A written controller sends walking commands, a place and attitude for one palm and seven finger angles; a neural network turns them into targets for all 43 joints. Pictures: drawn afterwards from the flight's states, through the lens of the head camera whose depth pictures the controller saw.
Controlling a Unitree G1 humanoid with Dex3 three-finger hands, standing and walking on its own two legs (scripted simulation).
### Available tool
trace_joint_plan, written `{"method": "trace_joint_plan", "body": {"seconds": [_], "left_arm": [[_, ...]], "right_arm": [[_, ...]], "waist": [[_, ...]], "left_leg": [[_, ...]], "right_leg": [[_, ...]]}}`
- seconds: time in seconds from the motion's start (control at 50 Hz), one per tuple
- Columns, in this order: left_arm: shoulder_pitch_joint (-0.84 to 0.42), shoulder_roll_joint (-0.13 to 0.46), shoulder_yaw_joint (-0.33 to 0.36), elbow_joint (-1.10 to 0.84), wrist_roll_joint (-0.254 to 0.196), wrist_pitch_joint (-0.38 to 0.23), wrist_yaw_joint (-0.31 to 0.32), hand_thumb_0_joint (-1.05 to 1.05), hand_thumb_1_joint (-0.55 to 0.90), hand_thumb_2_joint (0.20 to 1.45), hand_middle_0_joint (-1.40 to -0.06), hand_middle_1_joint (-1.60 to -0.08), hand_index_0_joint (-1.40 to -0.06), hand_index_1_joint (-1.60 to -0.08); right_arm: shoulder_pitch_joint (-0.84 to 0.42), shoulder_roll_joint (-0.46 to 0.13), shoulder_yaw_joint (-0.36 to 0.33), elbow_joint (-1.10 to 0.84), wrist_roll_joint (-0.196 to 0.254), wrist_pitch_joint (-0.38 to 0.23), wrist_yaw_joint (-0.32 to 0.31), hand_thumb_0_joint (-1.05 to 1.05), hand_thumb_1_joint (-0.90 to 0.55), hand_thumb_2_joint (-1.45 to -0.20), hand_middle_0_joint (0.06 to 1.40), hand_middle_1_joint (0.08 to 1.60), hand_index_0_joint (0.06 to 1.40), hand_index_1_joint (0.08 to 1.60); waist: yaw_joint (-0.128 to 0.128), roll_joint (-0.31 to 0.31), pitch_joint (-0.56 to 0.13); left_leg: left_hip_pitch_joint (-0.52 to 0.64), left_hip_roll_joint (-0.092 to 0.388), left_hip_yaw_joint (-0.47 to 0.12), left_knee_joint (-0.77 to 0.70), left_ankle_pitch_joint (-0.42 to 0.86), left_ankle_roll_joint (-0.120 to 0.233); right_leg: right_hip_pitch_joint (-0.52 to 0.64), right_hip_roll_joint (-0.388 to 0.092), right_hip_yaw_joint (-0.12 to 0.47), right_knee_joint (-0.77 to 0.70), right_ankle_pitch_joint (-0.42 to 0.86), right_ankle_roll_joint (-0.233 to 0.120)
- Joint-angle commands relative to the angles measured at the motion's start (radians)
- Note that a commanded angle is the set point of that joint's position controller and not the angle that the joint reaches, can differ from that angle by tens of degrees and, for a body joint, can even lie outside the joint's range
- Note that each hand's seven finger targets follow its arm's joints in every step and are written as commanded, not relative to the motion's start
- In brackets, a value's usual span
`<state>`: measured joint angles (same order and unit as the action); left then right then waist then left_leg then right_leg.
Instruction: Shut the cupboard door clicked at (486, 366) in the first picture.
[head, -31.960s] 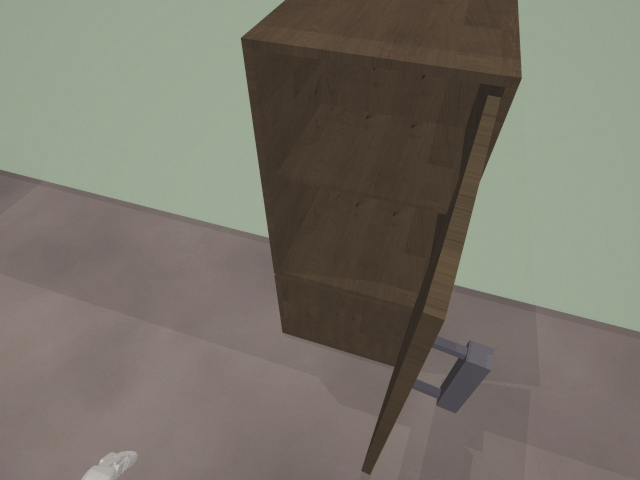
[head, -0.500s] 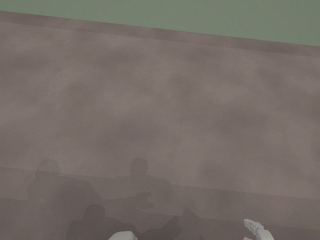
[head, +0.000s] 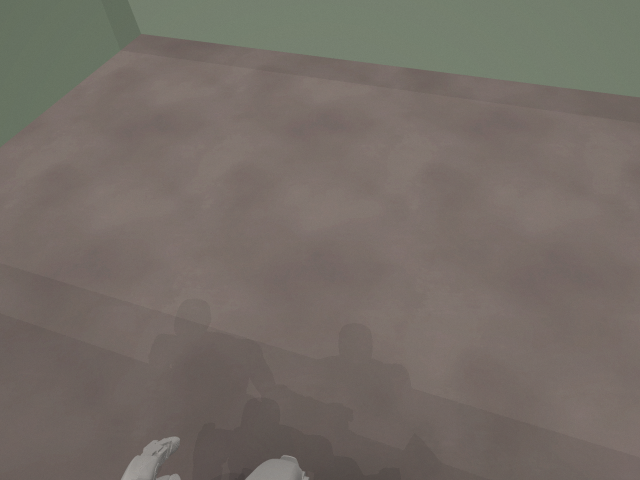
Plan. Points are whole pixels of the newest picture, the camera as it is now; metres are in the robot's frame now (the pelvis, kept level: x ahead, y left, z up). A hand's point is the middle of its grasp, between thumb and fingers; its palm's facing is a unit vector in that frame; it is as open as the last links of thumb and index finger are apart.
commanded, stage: walk to a spot facing it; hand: left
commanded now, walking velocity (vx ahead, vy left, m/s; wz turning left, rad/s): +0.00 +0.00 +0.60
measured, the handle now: out of the picture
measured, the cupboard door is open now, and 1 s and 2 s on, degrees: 69 69 69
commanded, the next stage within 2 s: turn to face it in 1.06 s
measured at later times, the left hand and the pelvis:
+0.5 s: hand out of the picture -0.02 +0.27 -0.18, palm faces +0.34 -0.90 -0.25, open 7.4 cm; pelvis +0.00 +0.04 +0.00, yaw +19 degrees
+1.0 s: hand out of the picture +0.06 +0.22 -0.14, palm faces +0.59 -0.77 -0.24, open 7.4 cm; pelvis +0.12 +0.04 +0.01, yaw +37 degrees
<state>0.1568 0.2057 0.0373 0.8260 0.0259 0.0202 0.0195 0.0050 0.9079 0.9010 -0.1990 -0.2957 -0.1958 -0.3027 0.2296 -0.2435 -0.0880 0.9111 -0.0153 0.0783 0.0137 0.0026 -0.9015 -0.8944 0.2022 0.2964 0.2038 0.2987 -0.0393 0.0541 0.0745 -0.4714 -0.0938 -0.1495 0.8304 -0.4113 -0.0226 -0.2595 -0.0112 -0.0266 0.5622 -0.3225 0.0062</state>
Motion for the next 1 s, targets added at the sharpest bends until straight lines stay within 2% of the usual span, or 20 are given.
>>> {"method": "trace_joint_plan", "body": {"seconds": [0.0, 0.06, 0.22, 0.3, 0.32, 0.34, 0.36, 0.38, 0.4, 0.46, 0.68, 0.74, 0.76, 0.78, 0.8, 0.82, 0.84, 0.88, 0.92, 0.98], "left_arm": [[-0.024, 0.168, 0.041, -0.079, -0.009, -0.024, 0.021, 0.0, 0.9, 0.9, -0.2, -0.3, -0.2, -0.3], [0.027, 0.153, 0.038, -0.067, -0.01, -0.033, 0.021, 0.0, 0.9, 0.9, -0.2, -0.3, -0.2, -0.3], [0.156, 0.208, 0.07, -0.016, 0.006, -0.021, 0.019, 0.0, 0.9, 0.9, -0.2, -0.3, -0.2, -0.3], [0.139, 0.227, 0.079, -0.011, -0.004, -0.014, 0.011, 0.0, 0.9, 0.9, -0.2, -0.3, -0.2, -0.3], [0.136, 0.2, 0.073, -0.021, -0.01, -0.011, 0.008, 0.0, 0.9, 0.9, -0.2, -0.3, -0.2, -0.3], [0.117, 0.126, 0.053, -0.062, -0.02, -0.006, 0.002, 0.0, 0.9, 0.9, -0.2, -0.3, -0.2, -0.3], [0.028, 0.122, 0.039, -0.096, -0.008, 0.007, 0.009, 0.0, 0.9, 0.9, -0.2, -0.3, -0.2, -0.3], [-0.004, 0.135, 0.042, -0.108, -0.005, 0.009, 0.005, 0.0, 0.9, 0.9, -0.2, -0.3, -0.2, -0.3], [-0.032, 0.125, 0.047, -0.095, -0.002, 0.009, 0.003, 0.0, 0.9, 0.9, -0.2, -0.3, -0.2, -0.3], [-0.014, 0.149, 0.054, -0.055, 0.001, 0.005, -0.027, 0.0, 0.9, 0.9, -0.2, -0.3, -0.2, -0.3], [-0.039, 0.128, 0.045, -0.073, -0.002, -0.019, -0.049, 0.0, 0.9, 0.9, -0.2, -0.3, -0.2, -0.3], [0.077, 0.131, 0.05, -0.034, -0.001, -0.036, -0.047, 0.0, 0.9, 0.9, -0.2, -0.3, -0.2, -0.3], [0.161, 0.167, 0.064, -0.01, 0.001, -0.047, -0.039, 0.0, 0.9, 0.9, -0.2, -0.3, -0.2, -0.3], [0.266, 0.267, 0.086, 0.013, 0.014, -0.062, -0.023, 0.0, 0.9, 0.9, -0.2, -0.3, -0.2, -0.3], [0.282, 0.297, 0.086, 0.013, 0.006, -0.057, -0.015, 0.0, 0.9, 0.9, -0.2, -0.3, -0.2, -0.3], [0.215, 0.27, 0.077, -0.003, 0.0, -0.05, -0.009, 0.0, 0.9, 0.9, -0.2, -0.3, -0.2, -0.3], [0.15, 0.216, 0.072, -0.012, 0.002, -0.061, -0.005, 0.0, 0.9, 0.9, -0.2, -0.3, -0.2, -0.3], [0.099, 0.145, 0.048, -0.006, -0.004, -0.073, -0.006, 0.0, 0.9, 0.9, -0.2, -0.3, -0.2, -0.3], [0.113, 0.118, 0.041, 0.011, -0.004, -0.082, -0.006, 0.0, 0.9, 0.9, -0.2, -0.3, -0.2, -0.3], [0.185, 0.109, 0.034, 0.048, -0.005, -0.087, -0.001, 0.0, 0.9, 0.9, -0.2, -0.3, -0.2, -0.3]], "right_arm": [[-0.003, -0.102, -0.03, -0.067, -0.009, -0.021, 0.005, 0.0, -0.9, -0.9, 0.2, 0.3, 0.2, 0.3], [-0.013, -0.074, -0.016, -0.062, -0.002, -0.021, 0.015, 0.0, -0.9, -0.9, 0.2, 0.3, 0.2, 0.3], [-0.135, -0.044, 0.008, -0.095, 0.005, -0.033, 0.017, 0.0, -0.9, -0.9, 0.2, 0.3, 0.2, 0.3], [-0.045, -0.078, 0.003, -0.077, 0.004, -0.048, 0.015, 0.0, -0.9, -0.9, 0.2, 0.3, 0.2, 0.3], [0.024, -0.137, -0.014, -0.063, 0.001, -0.056, 0.016, 0.0, -0.9, -0.9, 0.2, 0.3, 0.2, 0.3], [0.106, -0.26, -0.044, -0.054, -0.009, -0.063, 0.006, 0.0, -0.9, -0.9, 0.2, 0.3, 0.2, 0.3], [0.18, -0.295, -0.048, -0.026, -0.006, -0.056, -0.008, 0.0, -0.9, -0.9, 0.2, 0.3, 0.2, 0.3], [0.167, -0.275, -0.037, -0.028, -0.012, -0.057, -0.017, 0.0, -0.9, -0.9, 0.2, 0.3, 0.2, 0.3], [0.125, -0.246, -0.028, -0.044, -0.015, -0.064, -0.026, 0.0, -0.9, -0.9, 0.2, 0.3, 0.2, 0.3], [-0.001, -0.189, -0.003, -0.079, -0.016, -0.075, -0.028, 0.0, -0.9, -0.9, 0.2, 0.3, 0.2, 0.3], [0.013, -0.199, -0.016, -0.06, -0.015, -0.086, -0.016, 0.0, -0.9, -0.9, 0.2, 0.3, 0.2, 0.3], [-0.02, -0.18, -0.017, -0.059, -0.008, -0.084, -0.017, 0.0, -0.9, -0.9, 0.2, 0.3, 0.2, 0.3], [-0.034, -0.142, -0.01, -0.062, 0.001, -0.089, -0.015, 0.0, -0.9, -0.9, 0.2, 0.3, 0.2, 0.3], [-0.018, -0.064, 0.004, -0.079, 0.012, -0.097, -0.011, 0.0, -0.9, -0.9, 0.2, 0.3, 0.2, 0.3], [-0.047, -0.079, 0.0, -0.105, 0.004, -0.1, -0.009, 0.0, -0.9, -0.9, 0.2, 0.3, 0.2, 0.3], [-0.06, -0.107, -0.011, -0.104, -0.006, -0.092, 0.0, 0.0, -0.9, -0.9, 0.2, 0.3, 0.2, 0.3], [-0.044, -0.1, -0.01, -0.085, -0.012, -0.091, 0.003, 0.0, -0.9, -0.9, 0.2, 0.3, 0.2, 0.3], [-0.03, -0.085, -0.009, -0.045, -0.016, -0.079, 0.017, 0.0, -0.9, -0.9, 0.2, 0.3, 0.2, 0.3], [-0.014, -0.043, -0.001, -0.033, -0.009, -0.068, 0.028, 0.0, -0.9, -0.9, 0.2, 0.3, 0.2, 0.3], [-0.049, -0.018, 0.011, -0.04, -0.007, -0.055, 0.032, 0.0, -0.9, -0.9, 0.2, 0.3, 0.2, 0.3]], "waist": [[-0.007, -0.272, -0.035], [0.004, -0.253, -0.062], [0.084, -0.296, -0.094], [0.031, -0.251, -0.132], [-0.008, -0.091, -0.188], [-0.054, 0.233, -0.232], [-0.088, 0.188, -0.243], [-0.077, 0.094, -0.189], [-0.068, 0.195, -0.163], [-0.007, 0.131, -0.045], [0.012, 0.102, -0.032], [0.07, 0.072, -0.071], [0.114, -0.02, -0.094], [0.158, -0.3, -0.164], [0.158, -0.381, -0.128], [0.118, -0.255, -0.037], [0.082, -0.263, -0.008], [0.04, -0.231, 0.023], [0.022, -0.214, -0.006], [0.033, -0.24, -0.015]], "left_leg": [[-0.151, 0.082, 0.062, 0.442, -0.017, -0.029], [-0.145, 0.094, 0.122, 0.386, 0.029, -0.05], [-0.027, 0.108, 0.227, -0.01, -0.062, -0.035], [0.224, 0.077, 0.257, -0.314, 0.155, -0.004], [0.41, 0.155, 0.157, -0.399, 0.383, 0.023], [0.581, 0.441, -0.23, -0.413, 0.771, 0.169], [0.569, 0.519, -0.293, -0.416, 0.831, 0.267], [0.511, 0.508, -0.254, -0.445, 0.6, 0.28], [0.458, 0.436, -0.25, -0.47, 0.466, 0.251], [0.307, 0.337, -0.183, -0.545, 0.144, 0.193], [0.243, 0.271, -0.222, -0.575, -0.034, 0.2], [0.121, 0.219, -0.194, -0.442, 0.011, 0.166], [-0.02, 0.154, -0.14, -0.318, -0.015, 0.128], [-0.216, 0.04, 0.011, -0.024, -0.145, 0.065], [-0.286, 0.028, 0.084, 0.227, -0.221, 0.037], [-0.286, 0.089, 0.052, 0.339, -0.153, 0.039], [-0.293, 0.127, 0.046, 0.385, -0.063, 0.037], [-0.228, 0.162, 0.079, 0.427, 0.071, 0.016], [-0.193, 0.154, 0.121, 0.396, 0.132, 0.003], [-0.215, 0.145, 0.179, 0.311, 0.147, -0.015]], "right_leg": [[0.046, -0.32, 0.189, -0.279, 0.254, -0.132], [0.147, -0.283, 0.026, -0.204, 0.543, -0.115], [0.265, -0.345, -0.041, -0.104, 0.677, -0.125], [0.155, -0.328, -0.116, 0.05, 0.605, -0.051], [0.025, -0.286, -0.158, 0.216, 0.427, 0.0], [-0.275, -0.129, -0.177, 0.447, -0.261, 0.08], [-0.344, -0.106, -0.056, 0.568, -0.41, 0.066], [-0.364, -0.125, -0.016, 0.6, -0.345, 0.053], [-0.38, -0.126, 0.001, 0.606, -0.282, 0.055], [-0.35, -0.111, 0.02, 0.593, -0.115, 0.059], [-0.184, -0.032, -0.027, 0.161, -0.031, 0.071], [0.084, 0.013, -0.054, -0.037, 0.051, 0.064], [0.283, -0.042, 0.013, -0.158, 0.037, 0.052], [0.481, -0.314, 0.31, -0.299, -0.197, -0.016], [0.38, -0.496, 0.553, -0.418, -0.325, -0.105], [0.244, -0.506, 0.499, -0.447, -0.413, -0.126], [0.191, -0.465, 0.462, -0.441, -0.36, -0.127], [0.097, -0.381, 0.205, -0.408, -0.102, -0.092], [0.116, -0.322, 0.02, -0.36, 0.165, -0.077], [0.206, -0.3, -0.119, -0.293, 0.566, -0.064]]}}
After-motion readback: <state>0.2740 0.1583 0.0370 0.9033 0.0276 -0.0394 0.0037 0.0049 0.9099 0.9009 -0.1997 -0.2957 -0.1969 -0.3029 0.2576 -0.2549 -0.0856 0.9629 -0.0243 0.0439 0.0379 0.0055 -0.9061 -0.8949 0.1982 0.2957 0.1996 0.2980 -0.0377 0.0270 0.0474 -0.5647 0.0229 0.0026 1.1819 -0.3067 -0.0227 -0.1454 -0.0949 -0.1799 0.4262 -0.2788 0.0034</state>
